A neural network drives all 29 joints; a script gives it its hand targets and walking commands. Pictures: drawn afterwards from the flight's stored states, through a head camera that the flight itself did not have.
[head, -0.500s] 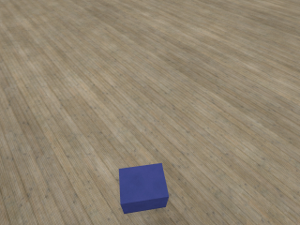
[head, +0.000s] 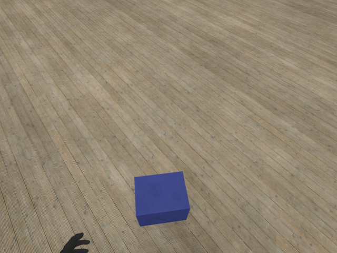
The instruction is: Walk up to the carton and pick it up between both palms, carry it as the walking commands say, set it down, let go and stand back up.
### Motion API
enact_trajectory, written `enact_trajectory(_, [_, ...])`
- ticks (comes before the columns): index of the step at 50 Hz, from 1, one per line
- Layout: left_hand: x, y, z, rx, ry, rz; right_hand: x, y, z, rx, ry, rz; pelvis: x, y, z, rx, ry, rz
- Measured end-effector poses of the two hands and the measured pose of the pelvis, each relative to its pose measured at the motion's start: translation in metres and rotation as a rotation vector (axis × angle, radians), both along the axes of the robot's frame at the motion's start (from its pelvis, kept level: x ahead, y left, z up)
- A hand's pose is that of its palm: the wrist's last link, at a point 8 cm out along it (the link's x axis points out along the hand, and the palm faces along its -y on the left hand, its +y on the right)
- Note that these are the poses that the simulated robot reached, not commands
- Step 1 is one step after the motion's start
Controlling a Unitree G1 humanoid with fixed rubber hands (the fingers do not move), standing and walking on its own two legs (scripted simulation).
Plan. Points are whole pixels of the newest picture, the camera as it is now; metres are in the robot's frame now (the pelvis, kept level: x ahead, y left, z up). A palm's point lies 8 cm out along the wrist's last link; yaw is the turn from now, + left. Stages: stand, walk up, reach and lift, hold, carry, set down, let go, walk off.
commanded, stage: reach and lift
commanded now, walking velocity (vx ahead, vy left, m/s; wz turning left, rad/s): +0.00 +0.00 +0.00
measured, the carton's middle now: (161, 199) +0.45 +0.04 -0.65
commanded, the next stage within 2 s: none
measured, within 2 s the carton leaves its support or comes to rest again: neither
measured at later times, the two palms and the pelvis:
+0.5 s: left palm (70, 234) +0.18 +0.26 -0.13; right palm (252, 238) +0.18 -0.23 -0.15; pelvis -0.03 -0.01 -0.04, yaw +5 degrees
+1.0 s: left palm (87, 196) +0.30 +0.25 -0.17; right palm (236, 194) +0.31 -0.22 -0.18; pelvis -0.07 -0.02 -0.07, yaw +5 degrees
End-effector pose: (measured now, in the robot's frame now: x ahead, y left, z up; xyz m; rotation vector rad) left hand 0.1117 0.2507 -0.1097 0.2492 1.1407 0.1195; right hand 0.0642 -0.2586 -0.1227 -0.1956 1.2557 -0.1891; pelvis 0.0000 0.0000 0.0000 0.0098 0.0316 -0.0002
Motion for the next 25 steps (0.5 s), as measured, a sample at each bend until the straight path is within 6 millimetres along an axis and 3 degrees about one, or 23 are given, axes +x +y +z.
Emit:
enact_trajectory(3, [0.036,0.004,0.004,-0.002,-0.013,0.021,0.064,0.006,0.007,0.014,-0.054,0.044,-0.010,-0.002,-0.006,0.000,0.029,0.035])
enact_trajectory(5, [0.043,0.005,0.004,-0.012,0.020,0.042,0.096,0.009,0.014,0.016,-0.071,0.058,-0.012,-0.003,-0.007,-0.004,0.047,0.046])
enact_trajectory(7, [0.038,0.007,0.004,-0.016,0.057,0.057,0.114,0.013,0.019,0.010,-0.077,0.071,-0.009,-0.004,-0.006,-0.009,0.064,0.049])
enact_trajectory(10, [0.024,0.009,0.001,-0.025,0.091,0.063,0.119,0.020,0.017,0.014,-0.063,0.087,-0.003,-0.005,-0.005,-0.020,0.095,0.065])
enact_trajectory(14, [0.017,0.010,-0.009,-0.040,0.078,0.044,0.108,0.031,-0.002,0.051,-0.036,0.085,-0.002,-0.008,-0.012,-0.037,0.138,0.093])
enact_trajectory(20, [0.044,0.006,-0.024,-0.037,-0.025,0.021,0.105,0.032,-0.030,0.064,-0.074,0.074,-0.013,-0.009,-0.033,-0.045,0.211,0.095])
enact_trajectory(25, [0.072,0.010,-0.022,-0.023,-0.128,0.022,0.121,0.031,-0.028,0.055,-0.165,0.083,-0.025,-0.010,-0.043,-0.035,0.233,0.087])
